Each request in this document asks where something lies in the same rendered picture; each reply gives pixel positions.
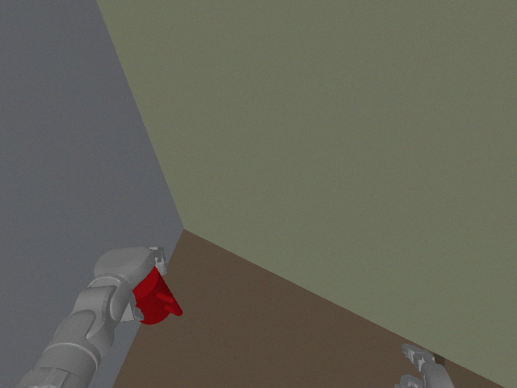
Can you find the left robot arm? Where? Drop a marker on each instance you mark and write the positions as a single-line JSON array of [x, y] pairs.
[[74, 354]]

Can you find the mug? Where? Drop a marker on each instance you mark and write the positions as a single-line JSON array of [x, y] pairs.
[[155, 299]]

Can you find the right robot hand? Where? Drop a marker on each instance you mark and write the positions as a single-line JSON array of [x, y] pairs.
[[433, 375]]

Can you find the left robot hand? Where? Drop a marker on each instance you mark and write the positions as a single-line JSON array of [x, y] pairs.
[[133, 264]]

